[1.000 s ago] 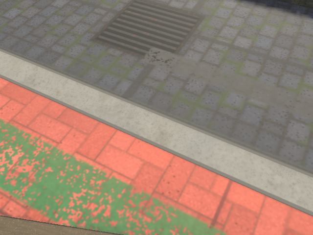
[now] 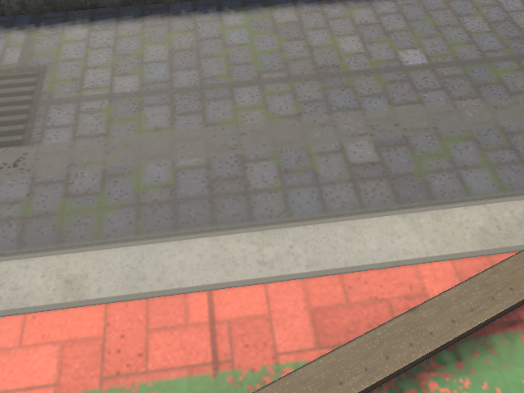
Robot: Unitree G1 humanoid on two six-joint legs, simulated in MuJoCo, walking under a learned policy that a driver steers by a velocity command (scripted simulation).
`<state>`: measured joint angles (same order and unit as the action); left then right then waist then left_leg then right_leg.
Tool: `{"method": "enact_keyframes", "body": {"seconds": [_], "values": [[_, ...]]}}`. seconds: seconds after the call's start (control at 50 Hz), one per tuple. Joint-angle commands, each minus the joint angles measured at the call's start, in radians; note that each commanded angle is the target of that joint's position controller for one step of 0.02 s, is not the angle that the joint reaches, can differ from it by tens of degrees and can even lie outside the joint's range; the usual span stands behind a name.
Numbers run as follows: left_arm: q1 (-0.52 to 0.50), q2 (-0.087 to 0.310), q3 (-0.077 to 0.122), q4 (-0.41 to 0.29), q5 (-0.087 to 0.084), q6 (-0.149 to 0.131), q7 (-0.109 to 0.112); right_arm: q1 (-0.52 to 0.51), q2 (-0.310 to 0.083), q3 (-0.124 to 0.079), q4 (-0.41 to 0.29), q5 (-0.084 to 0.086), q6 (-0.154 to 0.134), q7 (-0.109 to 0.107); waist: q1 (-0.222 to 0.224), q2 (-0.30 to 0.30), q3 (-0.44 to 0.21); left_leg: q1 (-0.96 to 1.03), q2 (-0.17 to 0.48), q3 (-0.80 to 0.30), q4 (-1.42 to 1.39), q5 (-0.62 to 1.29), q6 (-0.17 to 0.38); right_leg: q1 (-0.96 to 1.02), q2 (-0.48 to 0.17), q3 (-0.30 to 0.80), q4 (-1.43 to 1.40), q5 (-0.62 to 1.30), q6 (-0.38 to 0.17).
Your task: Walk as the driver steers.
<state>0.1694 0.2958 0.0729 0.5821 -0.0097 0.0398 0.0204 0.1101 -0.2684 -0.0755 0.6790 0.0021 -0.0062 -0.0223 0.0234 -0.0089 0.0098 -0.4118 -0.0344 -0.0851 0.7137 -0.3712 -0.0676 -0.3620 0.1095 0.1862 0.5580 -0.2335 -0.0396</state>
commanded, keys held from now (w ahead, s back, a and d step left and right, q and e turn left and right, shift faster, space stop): e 0.02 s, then no key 0.02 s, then q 0.48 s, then w+q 0.32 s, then w+e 0.16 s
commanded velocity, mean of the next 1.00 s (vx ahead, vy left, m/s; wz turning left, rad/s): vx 0.14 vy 0.00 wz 0.23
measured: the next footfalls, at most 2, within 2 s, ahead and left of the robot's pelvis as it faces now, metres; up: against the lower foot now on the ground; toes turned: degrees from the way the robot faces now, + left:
left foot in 0.04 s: +0.05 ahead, +0.13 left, +0.00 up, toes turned -6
right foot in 0.34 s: +0.01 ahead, -0.12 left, +0.00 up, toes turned +5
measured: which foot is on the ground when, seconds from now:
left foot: up 0.00-0.02, down 0.04-0.36, up 0.38-0.66, down 0.68-1.00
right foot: down 0.00-0.06, up 0.08-0.32, down 0.34-0.68, up 0.70-0.96, down 0.98-1.00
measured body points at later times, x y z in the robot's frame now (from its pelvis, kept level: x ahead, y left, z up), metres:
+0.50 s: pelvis -0.02 +0.00 +0.00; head +0.01 +0.00 +0.45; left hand +0.11 +0.29 -0.09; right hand +0.15 -0.27 -0.10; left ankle -0.04 +0.12 -0.68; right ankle -0.03 -0.13 -0.73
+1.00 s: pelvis +0.07 +0.08 +0.01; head +0.08 +0.12 +0.46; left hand +0.17 +0.38 -0.09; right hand +0.19 -0.17 -0.09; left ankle -0.05 +0.12 -0.73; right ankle +0.24 -0.05 -0.66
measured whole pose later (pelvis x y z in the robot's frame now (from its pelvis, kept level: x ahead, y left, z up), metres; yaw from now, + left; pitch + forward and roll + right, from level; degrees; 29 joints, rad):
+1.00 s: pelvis +0.07 +0.08 +0.01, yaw +19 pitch +2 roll -3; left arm 0.14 0.28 0.06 0.72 -0.01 -0.06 -0.02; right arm 0.43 -0.25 -0.03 0.69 0.00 -0.04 -0.01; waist -0.05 -0.02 0.00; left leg -0.01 -0.04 -0.08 0.28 -0.30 0.08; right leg -0.69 -0.05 0.00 0.91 -0.05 0.06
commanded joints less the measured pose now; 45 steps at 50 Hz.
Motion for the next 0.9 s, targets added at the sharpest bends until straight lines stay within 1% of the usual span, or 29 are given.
{"method": "enact_keyframes", "body": {"seconds": [0.02,0.04,0.06,0.08,0.1,0.12,0.14,0.18,0.22,0.28,0.32,0.34,0.36,0.38,0.4,0.44,0.48,0.52,0.56,0.6,0.64,0.66,0.68,0.7,0.72,0.74,0.78,0.8,0.9], "values": [[-0.057,0.161,0.048,-0.074,-0.017,-0.002,0.006,0.039,-0.1,-0.033,-0.061,0.005,-0.033,0.011,-0.047,-0.163,-0.117,0.097,-0.013,0.019,-0.246,0.106,0.032,0.137,-0.219,0.33,-0.094,0.266,-0.147],[-0.046,0.139,0.042,-0.073,-0.017,0.0,0.011,0.071,-0.123,-0.04,-0.052,-0.004,-0.036,0.012,-0.055,-0.131,-0.134,0.204,0.045,-0.003,-0.323,0.227,0.058,0.088,-0.185,0.294,-0.051,0.186,-0.102],[0.008,0.075,0.023,-0.068,0.004,-0.002,0.013,0.088,-0.179,-0.048,-0.06,-0.027,-0.034,0.009,-0.023,0.056,-0.174,0.325,0.248,-0.181,-0.358,0.384,0.134,-0.018,-0.097,0.163,0.135,-0.078,-0.035],[-0.005,0.091,0.029,-0.092,0.0,-0.014,0.015,0.055,-0.202,-0.046,-0.054,-0.06,-0.028,0.012,0.011,0.323,-0.095,0.26,0.396,-0.419,-0.404,0.525,0.318,-0.182,0.037,-0.006,0.277,-0.396,0.027],[0.006,0.157,0.048,-0.068,0.018,-0.024,0.017,0.019,-0.133,-0.029,-0.08,-0.052,-0.034,0.009,-0.008,0.252,-0.097,0.212,0.428,-0.448,-0.413,0.5,0.388,-0.16,-0.02,0.024,0.478,-0.424,0.075],[0.014,0.167,0.054,-0.041,0.012,-0.025,0.012,-0.018,-0.1,-0.018,-0.084,-0.037,-0.032,0.003,0.003,0.183,-0.085,0.199,0.369,-0.359,-0.395,0.463,0.355,-0.154,-0.027,0.022,0.551,-0.365,0.095],[0.033,0.13,0.047,-0.009,0.018,-0.018,0.014,-0.05,-0.08,-0.007,-0.086,-0.026,-0.03,0.003,0.02,0.133,-0.078,0.19,0.296,-0.278,-0.383,0.407,0.298,-0.132,-0.048,0.01,0.538,-0.318,0.115],[0.03,0.046,0.018,0.006,0.028,-0.013,0.008,-0.075,-0.062,0.007,-0.076,-0.008,-0.022,0.007,0.025,0.132,-0.062,0.175,0.213,-0.186,-0.364,0.465,0.246,-0.071,-0.099,-0.065,0.385,-0.242,0.145],[-0.045,0.001,-0.001,-0.012,0.023,-0.025,0.003,-0.02,-0.111,-0.012,-0.067,-0.001,-0.003,0.007,-0.022,0.18,-0.059,0.202,0.158,-0.155,-0.333,0.522,0.24,-0.004,-0.082,-0.134,0.183,-0.24,0.151],[-0.023,0.048,0.019,0.005,-0.002,-0.031,0.009,0.036,-0.165,-0.032,-0.07,0.013,0.014,0.004,-0.031,0.211,-0.078,0.272,0.179,-0.247,-0.308,0.488,0.258,0.051,-0.052,-0.152,-0.053,-0.126,0.13],[0.007,0.077,0.031,0.019,0.004,-0.037,0.012,0.05,-0.167,-0.037,-0.074,0.03,0.014,-0.001,-0.02,0.186,-0.087,0.216,0.172,-0.28,-0.296,0.45,0.223,0.173,-0.068,-0.132,-0.184,0.023,0.083],[0.034,0.106,0.038,0.013,0.014,-0.039,0.016,0.05,-0.151,-0.031,-0.079,0.023,0.007,-0.001,-0.01,0.137,-0.117,0.126,0.156,-0.264,-0.265,0.389,0.185,0.28,-0.137,-0.097,-0.154,0.116,0.053],[0.04,0.166,0.056,0.031,0.03,-0.035,0.016,0.042,-0.113,-0.023,-0.101,0.019,-0.003,0.001,-0.035,-0.055,-0.116,0.018,0.068,-0.128,-0.184,0.255,0.127,0.296,-0.219,-0.034,-0.113,0.154,-0.01],[0.044,0.149,0.057,0.03,0.037,-0.032,0.011,0.027,-0.103,-0.018,-0.106,0.016,-0.008,0.003,-0.019,-0.182,-0.099,-0.037,-0.001,-0.026,-0.078,0.082,0.08,0.272,-0.297,0.052,-0.165,0.182,-0.089],[0.025,0.128,0.051,0.02,0.039,-0.032,0.011,0.019,-0.122,-0.026,-0.112,0.012,-0.006,0.006,-0.009,-0.231,-0.075,-0.091,-0.01,0.023,0.032,-0.056,0.056,0.258,-0.393,0.135,-0.204,0.237,-0.159],[0.007,0.108,0.041,0.005,0.035,-0.044,0.021,0.025,-0.15,-0.047,-0.11,0.015,0.011,0.009,0.003,-0.182,-0.056,-0.185,0.018,0.026,0.344,-0.242,0.024,0.267,-0.472,0.169,-0.2,0.443,-0.23],[-0.036,0.111,0.04,0.008,0.017,-0.053,0.025,0.056,-0.114,-0.04,-0.102,0.021,0.032,0.014,-0.026,-0.114,-0.04,-0.212,0.056,0.011,0.387,-0.183,0.006,0.268,-0.435,0.066,-0.175,0.507,-0.193],[-0.056,0.12,0.045,0.013,0.013,-0.045,0.025,0.043,-0.079,-0.023,-0.111,0.02,0.041,0.022,-0.019,-0.129,-0.04,-0.158,0.064,0.069,0.304,-0.113,-0.004,0.238,-0.381,-0.035,-0.17,0.499,-0.166],[-0.021,0.135,0.05,0.024,0.011,-0.038,0.022,0.008,-0.063,-0.007,-0.136,0.023,0.044,0.038,0.015,-0.158,-0.064,-0.074,0.068,0.121,0.178,-0.075,0.014,0.208,-0.364,-0.08,-0.21,0.235,-0.157],[0.01,0.161,0.056,0.035,-0.002,-0.044,0.013,0.006,-0.09,-0.01,-0.153,0.029,0.045,0.049,0.023,-0.175,-0.057,0.004,0.057,0.15,0.063,-0.078,0.048,0.165,-0.378,-0.071,-0.244,-0.032,-0.152],[-0.005,0.165,0.054,0.041,-0.019,-0.052,0.001,0.102,-0.103,-0.019,-0.125,0.026,0.039,0.053,-0.032,-0.149,-0.051,0.161,0.019,0.195,-0.121,0.02,0.092,0.086,-0.369,-0.099,-0.204,-0.194,-0.123],[0.008,0.132,0.045,0.049,-0.016,-0.057,-0.005,0.192,-0.116,-0.029,-0.086,0.024,0.035,0.047,-0.06,-0.102,-0.061,0.293,-0.019,0.21,-0.171,0.021,0.111,0.011,-0.335,-0.143,-0.121,-0.246,-0.095],[0.004,0.071,0.027,0.048,0.002,-0.062,-0.012,0.301,-0.153,-0.047,-0.059,0.029,0.025,0.04,-0.099,0.032,-0.075,0.456,0.046,0.072,-0.23,-0.001,0.152,-0.132,-0.277,-0.235,0.122,-0.276,-0.033],[-0.056,0.006,0.004,-0.032,0.033,-0.077,-0.018,0.357,-0.31,-0.075,-0.089,0.017,0.008,0.031,-0.098,0.353,-0.07,0.569,0.34,-0.487,-0.368,-0.091,0.318,-0.477,-0.12,-0.303,0.549,-0.417,0.072],[-0.146,0.069,0.017,-0.06,-0.001,-0.104,-0.02,0.363,-0.27,-0.06,-0.109,0.002,-0.022,0.043,-0.156,0.249,-0.064,0.506,0.421,-0.716,-0.524,-0.294,0.443,-0.593,-0.109,-0.12,0.673,-0.403,0.064],[-0.157,0.112,0.028,-0.057,-0.031,-0.119,-0.028,0.317,-0.213,-0.04,-0.106,-0.005,-0.039,0.043,-0.119,0.178,0.033,0.447,0.407,-0.662,-0.55,-0.374,0.42,-0.62,-0.153,-0.096,0.688,-0.3,0.043],[-0.105,0.118,0.032,-0.015,0.003,-0.135,-0.027,0.236,-0.163,-0.019,-0.12,0.002,-0.047,0.032,-0.064,0.098,0.083,0.36,0.317,-0.478,-0.524,-0.214,0.345,-0.564,-0.194,-0.105,0.607,-0.1,0.043],[-0.087,0.113,0.034,-0.005,0.018,-0.139,-0.026,0.216,-0.157,-0.014,-0.124,-0.003,-0.045,0.024,-0.046,0.108,0.077,0.326,0.271,-0.4,-0.53,-0.12,0.322,-0.507,-0.198,-0.111,0.567,-0.026,0.055],[-0.095,0.051,0.009,0.046,0.014,-0.13,-0.03,0.282,-0.138,-0.005,-0.076,-0.006,-0.049,0.004,-0.063,0.11,0.031,0.362,0.203,-0.175,-0.526,0.243,0.275,-0.434,-0.168,-0.173,0.368,0.208,0.104]]}}
Velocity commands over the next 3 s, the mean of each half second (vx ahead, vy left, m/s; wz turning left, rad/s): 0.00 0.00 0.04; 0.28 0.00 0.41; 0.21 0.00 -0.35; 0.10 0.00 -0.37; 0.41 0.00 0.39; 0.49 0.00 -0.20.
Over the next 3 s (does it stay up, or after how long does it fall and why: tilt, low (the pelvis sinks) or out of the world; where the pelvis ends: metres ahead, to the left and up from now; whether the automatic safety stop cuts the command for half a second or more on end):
stays up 0.86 0.25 0.01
